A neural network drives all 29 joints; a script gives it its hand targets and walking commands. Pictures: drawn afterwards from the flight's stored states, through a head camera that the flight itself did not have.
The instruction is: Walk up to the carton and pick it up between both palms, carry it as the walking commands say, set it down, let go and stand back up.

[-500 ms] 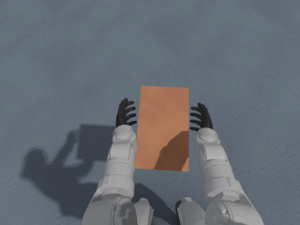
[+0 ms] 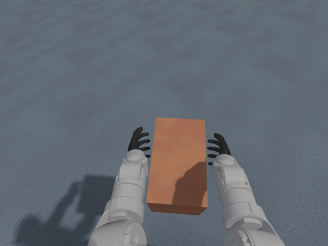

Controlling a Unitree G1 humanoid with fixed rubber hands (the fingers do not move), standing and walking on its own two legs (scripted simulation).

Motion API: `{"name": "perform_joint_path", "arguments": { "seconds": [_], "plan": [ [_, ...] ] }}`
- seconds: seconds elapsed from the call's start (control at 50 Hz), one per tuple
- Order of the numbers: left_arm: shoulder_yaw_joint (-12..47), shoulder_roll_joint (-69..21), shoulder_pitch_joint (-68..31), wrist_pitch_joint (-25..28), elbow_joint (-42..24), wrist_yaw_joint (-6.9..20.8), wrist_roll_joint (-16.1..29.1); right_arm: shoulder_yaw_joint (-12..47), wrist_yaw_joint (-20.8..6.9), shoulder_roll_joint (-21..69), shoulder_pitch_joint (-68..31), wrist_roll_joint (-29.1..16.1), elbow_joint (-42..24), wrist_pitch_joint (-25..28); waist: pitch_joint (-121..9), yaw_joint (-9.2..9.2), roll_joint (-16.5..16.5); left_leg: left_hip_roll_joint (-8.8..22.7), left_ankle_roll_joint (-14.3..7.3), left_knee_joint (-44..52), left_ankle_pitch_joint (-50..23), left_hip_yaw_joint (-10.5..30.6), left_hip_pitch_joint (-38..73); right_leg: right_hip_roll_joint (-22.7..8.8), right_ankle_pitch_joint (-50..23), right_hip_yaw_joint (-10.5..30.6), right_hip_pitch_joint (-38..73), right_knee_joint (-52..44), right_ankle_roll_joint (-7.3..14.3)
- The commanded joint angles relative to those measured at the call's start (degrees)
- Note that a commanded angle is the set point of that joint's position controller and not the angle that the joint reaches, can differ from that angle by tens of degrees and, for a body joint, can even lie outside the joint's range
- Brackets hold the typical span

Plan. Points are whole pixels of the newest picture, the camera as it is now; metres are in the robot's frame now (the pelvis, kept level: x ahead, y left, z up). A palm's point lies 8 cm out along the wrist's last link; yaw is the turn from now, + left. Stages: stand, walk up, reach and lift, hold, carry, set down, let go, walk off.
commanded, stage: reach and lift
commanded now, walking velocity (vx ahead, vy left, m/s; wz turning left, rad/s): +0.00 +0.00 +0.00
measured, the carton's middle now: (177, 166) +0.36 +0.01 -0.08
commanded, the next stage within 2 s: hold in 1.52 s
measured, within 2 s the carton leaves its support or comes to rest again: neither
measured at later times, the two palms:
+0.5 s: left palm (132, 151) +0.31 +0.12 +0.08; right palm (228, 156) +0.30 -0.11 +0.07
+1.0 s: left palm (132, 150) +0.31 +0.12 +0.08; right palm (226, 155) +0.31 -0.11 +0.06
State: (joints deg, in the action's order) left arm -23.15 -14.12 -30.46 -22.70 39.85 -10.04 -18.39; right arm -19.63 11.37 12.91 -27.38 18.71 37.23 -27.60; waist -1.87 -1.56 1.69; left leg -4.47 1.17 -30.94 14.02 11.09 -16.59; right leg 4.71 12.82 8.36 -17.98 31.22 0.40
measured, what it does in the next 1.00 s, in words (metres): stands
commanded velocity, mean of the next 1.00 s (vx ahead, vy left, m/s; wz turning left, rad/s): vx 0.00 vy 0.00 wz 0.00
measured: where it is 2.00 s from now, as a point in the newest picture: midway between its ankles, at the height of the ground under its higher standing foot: outside the picture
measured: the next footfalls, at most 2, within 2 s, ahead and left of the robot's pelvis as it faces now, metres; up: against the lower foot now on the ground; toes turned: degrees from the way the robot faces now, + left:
none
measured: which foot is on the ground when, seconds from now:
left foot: down 0.00-1.00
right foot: down 0.00-1.00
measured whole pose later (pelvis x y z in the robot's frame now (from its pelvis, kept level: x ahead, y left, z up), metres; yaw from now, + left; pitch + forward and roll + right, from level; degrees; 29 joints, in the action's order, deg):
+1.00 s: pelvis -0.02 +0.01 +0.00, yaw +0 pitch -7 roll +0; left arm -24.2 -14.3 -36.0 -34.2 40.9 -10.9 -21.7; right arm -22.3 12.2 13.1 -33.3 22.8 37.9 -39.3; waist -1.1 -0.9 1.7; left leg -3.9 0.6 -28.7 12.1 9.3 -9.3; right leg 3.6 10.9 7.1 -10.1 28.2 -0.1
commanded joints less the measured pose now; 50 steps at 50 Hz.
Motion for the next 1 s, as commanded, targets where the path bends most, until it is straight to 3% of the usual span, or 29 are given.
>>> {"name": "perform_joint_path", "arguments": {
  "seconds": [0.0,0.24,0.36,0.54,0.76,0.98],
  "plan": [
    [25.19,-63.16,-25.73,-2.82,7.67,15.65,9.76,28.19,-15.97,59.31,-41.38,-11.52,-3.25,3.37,-21.33,-0.07,-2.43,-0.26,-1.03,4.13,-11.31,-4.89,6.46,-0.76,-9.07,-2.63,12.94,-4.83,-0.34],
    [27.34,-63.97,-28.91,-9.72,3.09,16.15,12.84,28.78,-16.44,61.59,-43.26,-13.62,-6.56,-3.38,-16.91,0.16,-1.55,0.14,-0.78,7.94,-8.7,-5.43,11.02,-1.42,-5.98,-3.19,16.43,-8.98,-0.37],
    [24.21,-63.91,-31.16,-12.26,5.57,16.56,11.94,25.34,-16.79,61.12,-45.51,-12.36,-4.06,-6.06,-12.93,0.71,-1.84,0.57,-0.74,9.38,-3.39,-5.53,9.33,-1.7,-0.94,-3.57,15.93,-10.03,-0.19],
    [21.06,-63.2,-38.44,-11.73,8.87,16.52,11.07,21.28,-16.6,61.76,-51.81,-11.69,-0.37,-6.29,-14.15,1.27,-1.39,0.91,-0.85,8.77,0.32,-5.46,6.18,-1.49,1.78,-3.92,15.28,-8.52,-0.14],
    [19.03,-62.94,-40.1,-10.86,10.44,15.83,10.6,20.12,-16.66,61.39,-53.33,-11.98,0.82,-5.73,-16.62,0.48,-1.33,0.9,-0.87,7.78,-2.44,-5.29,6.96,-1.15,-0.05,-4.23,14.76,-7.55,-0.12],
    [20.93,-63.06,-37.85,-10.96,8.54,16.35,11.69,21.79,-16.02,61.93,-51.21,-12.84,-1.56,-5.85,-17.92,0.69,-1.89,0.59,-1.1,7.31,-5.83,-5.39,8.38,-1.06,-3.28,-4.09,15.43,-7.47,-0.51]
  ]
}}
